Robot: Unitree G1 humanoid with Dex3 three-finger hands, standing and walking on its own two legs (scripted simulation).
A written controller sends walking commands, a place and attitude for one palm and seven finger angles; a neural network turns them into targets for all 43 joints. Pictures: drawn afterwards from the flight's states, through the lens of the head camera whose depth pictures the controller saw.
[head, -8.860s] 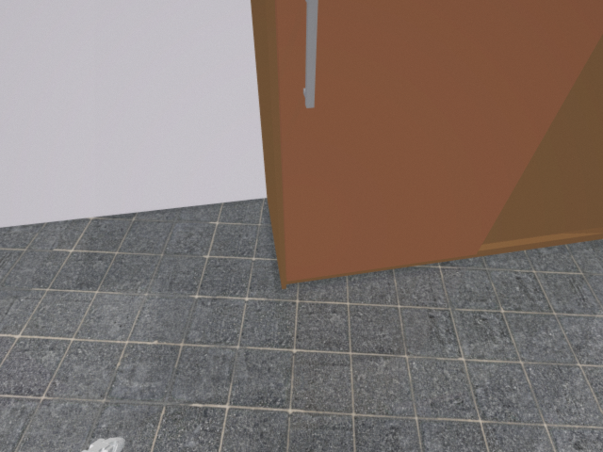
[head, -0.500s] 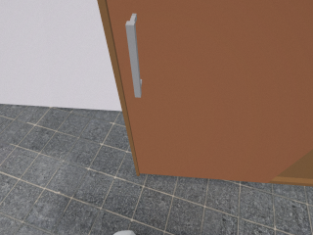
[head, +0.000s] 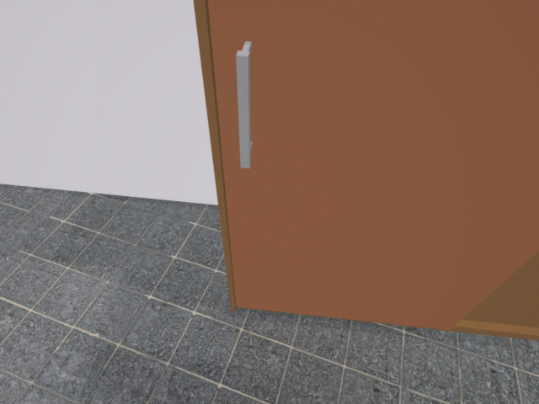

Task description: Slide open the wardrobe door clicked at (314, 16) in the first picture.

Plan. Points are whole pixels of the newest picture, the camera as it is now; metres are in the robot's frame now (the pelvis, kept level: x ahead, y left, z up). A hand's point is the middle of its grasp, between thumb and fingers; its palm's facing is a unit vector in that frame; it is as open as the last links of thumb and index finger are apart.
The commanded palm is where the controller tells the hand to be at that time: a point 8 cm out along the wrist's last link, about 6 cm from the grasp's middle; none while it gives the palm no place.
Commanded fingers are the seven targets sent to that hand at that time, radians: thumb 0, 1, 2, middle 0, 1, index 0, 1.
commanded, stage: come to a stop and stand still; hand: left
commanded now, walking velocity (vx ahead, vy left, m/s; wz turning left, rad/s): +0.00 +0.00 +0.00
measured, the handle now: (246, 110) +0.55 +0.10 +0.16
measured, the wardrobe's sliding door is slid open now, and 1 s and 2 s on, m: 0.00 0.00 0.00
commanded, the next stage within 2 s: look again from close up in 0.60 s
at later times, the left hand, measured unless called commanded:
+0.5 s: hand out of the picture -0.04 +0.17 -0.18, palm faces +0.03 -0.99 -0.16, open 7.4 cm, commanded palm none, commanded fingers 0.00 0.90 0.90 -0.20 -0.30 -0.20 -0.30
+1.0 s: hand out of the picture +0.02 +0.17 -0.17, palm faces +0.01 -0.97 -0.24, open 7.4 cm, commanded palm none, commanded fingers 0.00 0.90 0.90 -0.20 -0.30 -0.20 -0.30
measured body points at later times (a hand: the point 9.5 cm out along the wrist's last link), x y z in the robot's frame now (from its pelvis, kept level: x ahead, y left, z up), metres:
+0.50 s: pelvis -0.01 +0.01 +0.00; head +0.00 +0.01 +0.45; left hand -0.04 +0.22 -0.16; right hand -0.04 -0.19 -0.16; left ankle -0.03 +0.12 -0.74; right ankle +0.03 -0.11 -0.74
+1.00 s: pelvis +0.01 -0.01 +0.00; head +0.01 -0.04 +0.45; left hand +0.03 +0.22 -0.15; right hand +0.00 -0.22 -0.17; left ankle -0.03 +0.12 -0.74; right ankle +0.03 -0.11 -0.74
